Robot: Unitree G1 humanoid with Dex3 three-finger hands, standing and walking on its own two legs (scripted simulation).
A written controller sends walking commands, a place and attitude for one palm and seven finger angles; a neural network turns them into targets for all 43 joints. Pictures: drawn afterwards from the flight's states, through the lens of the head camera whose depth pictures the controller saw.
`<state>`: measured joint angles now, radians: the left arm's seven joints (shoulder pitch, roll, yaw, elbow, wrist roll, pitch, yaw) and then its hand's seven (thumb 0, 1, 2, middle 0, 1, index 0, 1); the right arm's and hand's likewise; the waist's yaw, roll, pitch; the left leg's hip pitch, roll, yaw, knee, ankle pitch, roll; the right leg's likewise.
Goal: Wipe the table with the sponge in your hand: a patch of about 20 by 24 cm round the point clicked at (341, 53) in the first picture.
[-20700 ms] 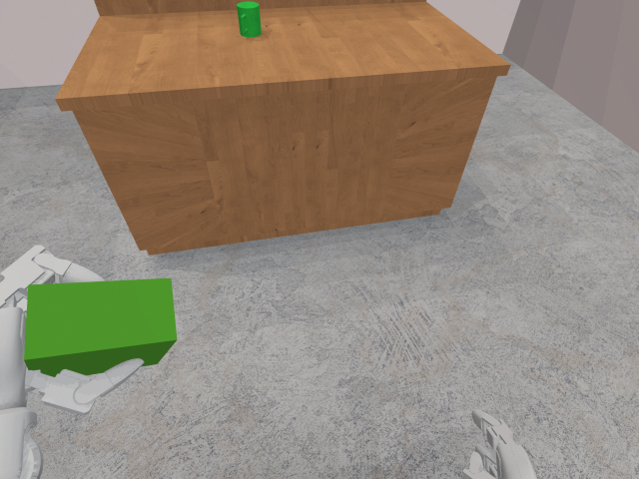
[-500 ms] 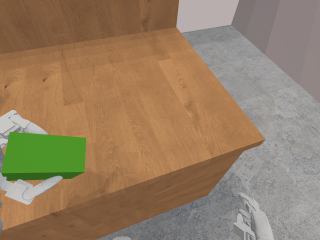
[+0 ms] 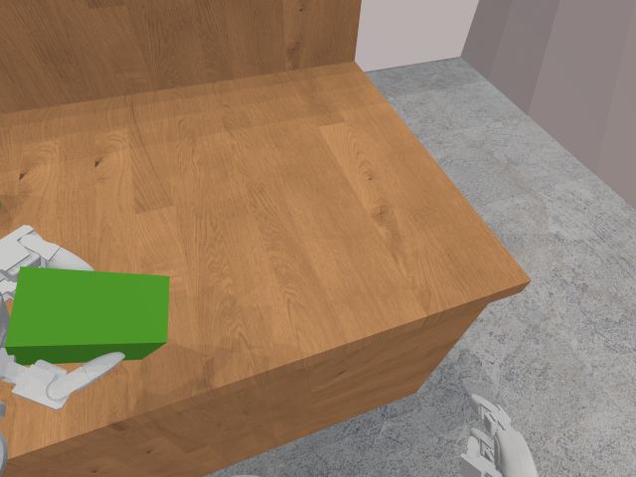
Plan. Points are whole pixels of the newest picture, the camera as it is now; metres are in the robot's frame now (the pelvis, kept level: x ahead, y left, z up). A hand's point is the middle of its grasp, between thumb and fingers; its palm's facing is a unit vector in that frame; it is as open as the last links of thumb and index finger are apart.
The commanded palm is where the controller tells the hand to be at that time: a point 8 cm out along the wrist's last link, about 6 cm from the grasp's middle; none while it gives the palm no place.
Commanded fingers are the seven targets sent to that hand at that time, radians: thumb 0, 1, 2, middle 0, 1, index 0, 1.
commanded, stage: shuffle to correct the standing spot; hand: left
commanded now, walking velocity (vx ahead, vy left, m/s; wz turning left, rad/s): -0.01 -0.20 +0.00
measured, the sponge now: (112, 320) +0.23 +0.22 +0.14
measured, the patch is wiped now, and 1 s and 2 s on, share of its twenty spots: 0.00 0.00 0.00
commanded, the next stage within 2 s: come to a stop and stand still in 0.50 s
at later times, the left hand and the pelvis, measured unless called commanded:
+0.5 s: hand (83, 321) +0.22 +0.23 +0.16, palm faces +0.30 -0.84 -0.45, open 10.2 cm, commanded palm +0.16 +0.26 +0.18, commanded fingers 0.00 0.10 1.30 -1.20 -1.60 -1.20 -1.60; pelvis +0.00 -0.01 +0.00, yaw +0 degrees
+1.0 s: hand (61, 316) +0.23 +0.25 +0.15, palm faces +0.30 -0.88 -0.37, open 10.2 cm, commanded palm +0.17 +0.29 +0.18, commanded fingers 0.00 0.10 1.30 -1.20 -1.60 -1.20 -1.60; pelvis -0.01 +0.03 +0.00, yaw -4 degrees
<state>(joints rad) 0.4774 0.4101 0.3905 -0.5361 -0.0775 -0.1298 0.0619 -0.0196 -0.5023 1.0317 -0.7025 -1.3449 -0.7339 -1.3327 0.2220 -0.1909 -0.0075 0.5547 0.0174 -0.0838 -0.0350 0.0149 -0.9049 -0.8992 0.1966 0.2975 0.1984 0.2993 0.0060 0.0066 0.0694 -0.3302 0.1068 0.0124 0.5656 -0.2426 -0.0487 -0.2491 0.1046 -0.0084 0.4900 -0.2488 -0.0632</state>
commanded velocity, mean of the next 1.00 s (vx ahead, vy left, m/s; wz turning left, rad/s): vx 0.00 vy -0.11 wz -0.04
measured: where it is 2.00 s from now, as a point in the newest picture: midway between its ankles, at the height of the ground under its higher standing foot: outside the picture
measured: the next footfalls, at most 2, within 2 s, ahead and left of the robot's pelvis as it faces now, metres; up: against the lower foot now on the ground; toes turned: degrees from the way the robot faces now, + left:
none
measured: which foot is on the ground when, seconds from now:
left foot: down 0.00-1.00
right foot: down 0.00-1.00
